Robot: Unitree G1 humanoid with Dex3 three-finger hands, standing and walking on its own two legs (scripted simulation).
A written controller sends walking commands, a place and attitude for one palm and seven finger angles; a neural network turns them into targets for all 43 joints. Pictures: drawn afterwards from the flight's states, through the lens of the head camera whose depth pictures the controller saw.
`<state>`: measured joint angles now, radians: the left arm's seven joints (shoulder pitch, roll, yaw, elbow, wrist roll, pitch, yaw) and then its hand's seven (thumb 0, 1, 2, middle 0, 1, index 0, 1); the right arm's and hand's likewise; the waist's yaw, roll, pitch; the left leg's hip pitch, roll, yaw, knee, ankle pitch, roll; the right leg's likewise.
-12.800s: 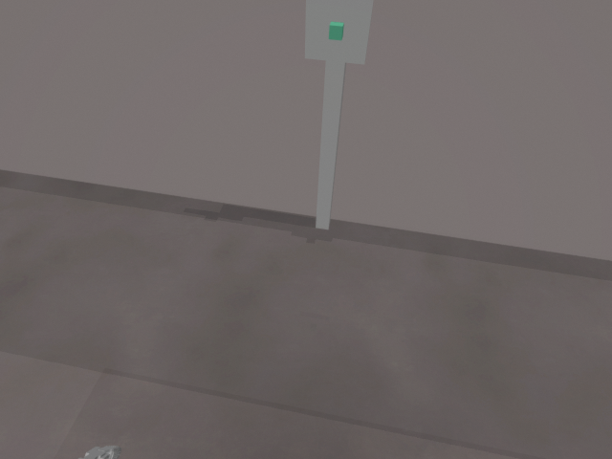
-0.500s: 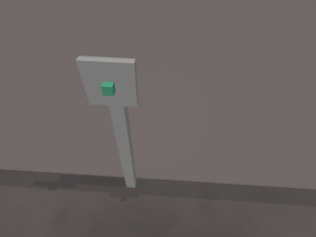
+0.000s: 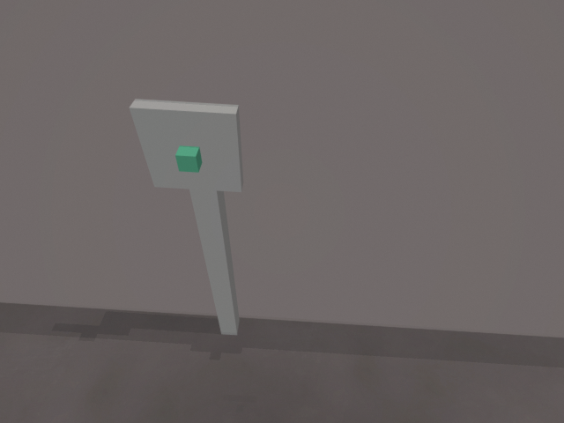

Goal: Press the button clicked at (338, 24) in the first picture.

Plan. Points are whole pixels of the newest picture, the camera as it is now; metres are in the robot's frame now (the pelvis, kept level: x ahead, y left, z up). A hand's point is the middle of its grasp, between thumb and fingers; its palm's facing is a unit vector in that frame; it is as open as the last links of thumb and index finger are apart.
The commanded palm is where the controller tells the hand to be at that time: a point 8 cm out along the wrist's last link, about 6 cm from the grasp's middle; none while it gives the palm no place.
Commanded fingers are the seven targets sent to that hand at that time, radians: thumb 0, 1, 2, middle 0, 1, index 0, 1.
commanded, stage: raise the hand and make a fist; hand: left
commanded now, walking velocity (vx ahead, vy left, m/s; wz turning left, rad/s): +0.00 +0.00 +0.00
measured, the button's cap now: (189, 158) +0.53 +0.21 +0.08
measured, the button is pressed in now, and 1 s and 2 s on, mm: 0 0 0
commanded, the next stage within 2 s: none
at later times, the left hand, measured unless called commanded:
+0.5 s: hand (142, 405) +0.16 +0.21 -0.06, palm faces +0.10 -1.00 +0.02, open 5.1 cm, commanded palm +0.13 +0.26 -0.03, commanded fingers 0.00 0.90 0.90 -0.86 -1.02 -0.86 -1.02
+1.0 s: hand (135, 358) +0.20 +0.21 +0.00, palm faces +0.04 -1.00 -0.05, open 3.1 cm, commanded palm +0.17 +0.27 +0.02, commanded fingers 0.00 0.90 0.90 -1.30 -1.50 -1.30 -1.50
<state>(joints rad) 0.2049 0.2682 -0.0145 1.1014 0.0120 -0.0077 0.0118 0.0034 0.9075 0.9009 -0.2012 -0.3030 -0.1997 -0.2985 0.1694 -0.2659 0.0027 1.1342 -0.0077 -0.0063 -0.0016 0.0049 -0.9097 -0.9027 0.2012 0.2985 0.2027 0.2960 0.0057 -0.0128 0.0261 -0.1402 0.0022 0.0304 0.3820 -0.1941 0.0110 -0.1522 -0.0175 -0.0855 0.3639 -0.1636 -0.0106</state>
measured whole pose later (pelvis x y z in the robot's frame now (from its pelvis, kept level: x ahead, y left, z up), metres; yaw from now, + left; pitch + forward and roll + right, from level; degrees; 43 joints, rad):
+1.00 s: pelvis +0.02 +0.01 -0.07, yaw +1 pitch +11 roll -3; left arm 0.54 0.25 0.22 -0.16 -0.31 -0.31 -0.29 0.01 0.90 0.90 -1.23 -1.43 -1.23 -1.43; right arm 0.27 -0.23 -0.01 0.54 0.04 -0.22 -0.06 0.01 -0.91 -0.90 0.20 0.30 0.20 0.30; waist 0.00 0.02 -0.13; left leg -0.70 0.02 -0.01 1.02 -0.51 0.02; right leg -0.67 -0.02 -0.10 0.95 -0.46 -0.01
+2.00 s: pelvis +0.02 +0.00 -0.03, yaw +1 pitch +3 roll -1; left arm 0.29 0.27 0.24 -0.09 -0.30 -0.12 -0.27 0.02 0.90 0.90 -1.30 -1.50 -1.30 -1.50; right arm 0.27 -0.25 0.04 0.59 0.05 -0.25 -0.07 0.01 -0.91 -0.90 0.20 0.30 0.20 0.30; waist 0.02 0.04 -0.08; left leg -0.38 0.01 0.00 0.72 -0.39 0.01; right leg -0.37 -0.01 -0.09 0.68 -0.35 -0.01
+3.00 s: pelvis +0.02 +0.00 -0.03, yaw -1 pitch +6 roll -1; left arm -0.28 0.28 0.24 0.50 -0.22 -0.22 -0.22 0.02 0.90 0.90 -1.30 -1.50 -1.30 -1.50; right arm 0.29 -0.25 0.02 0.64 0.05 -0.13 -0.06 0.01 -0.91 -0.90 0.20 0.30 0.20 0.30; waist -0.03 0.02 -0.06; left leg -0.46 0.01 0.03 0.73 -0.38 0.01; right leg -0.47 -0.01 -0.06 0.70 -0.34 -0.01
